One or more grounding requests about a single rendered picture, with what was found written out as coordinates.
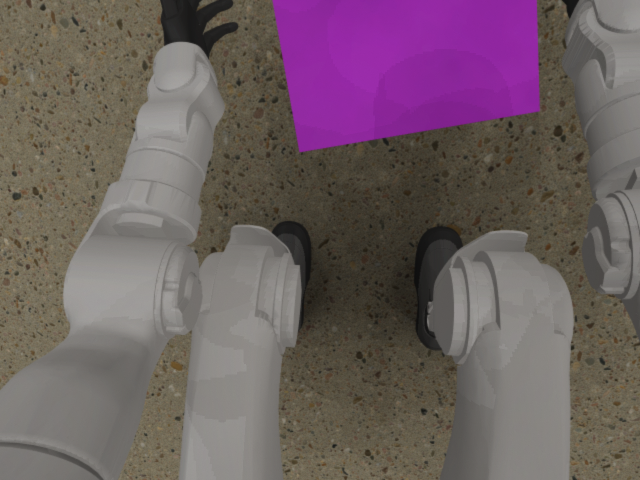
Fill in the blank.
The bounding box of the right robot forearm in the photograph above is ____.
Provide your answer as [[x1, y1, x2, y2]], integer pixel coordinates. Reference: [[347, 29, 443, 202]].
[[562, 0, 640, 201]]

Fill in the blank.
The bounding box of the robot left shin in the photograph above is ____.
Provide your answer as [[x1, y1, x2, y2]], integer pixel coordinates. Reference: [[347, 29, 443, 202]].
[[199, 225, 295, 312]]

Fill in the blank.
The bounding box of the left robot forearm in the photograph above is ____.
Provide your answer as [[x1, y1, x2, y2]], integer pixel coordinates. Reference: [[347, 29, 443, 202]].
[[63, 42, 225, 323]]

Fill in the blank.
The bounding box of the left robot hand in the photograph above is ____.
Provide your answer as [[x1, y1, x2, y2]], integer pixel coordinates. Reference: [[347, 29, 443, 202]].
[[160, 0, 238, 59]]

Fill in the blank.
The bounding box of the left robot upper arm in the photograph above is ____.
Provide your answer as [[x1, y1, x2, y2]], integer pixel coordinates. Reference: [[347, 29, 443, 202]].
[[0, 234, 203, 480]]

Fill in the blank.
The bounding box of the carton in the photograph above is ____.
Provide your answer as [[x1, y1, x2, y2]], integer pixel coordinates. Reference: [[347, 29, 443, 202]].
[[272, 0, 540, 152]]

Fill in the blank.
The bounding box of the robot left thigh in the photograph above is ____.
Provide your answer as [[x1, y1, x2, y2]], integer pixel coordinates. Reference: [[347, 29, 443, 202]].
[[179, 243, 302, 480]]

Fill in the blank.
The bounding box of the right robot upper arm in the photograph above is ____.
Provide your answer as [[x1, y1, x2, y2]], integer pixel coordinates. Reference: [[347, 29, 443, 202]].
[[582, 189, 640, 342]]

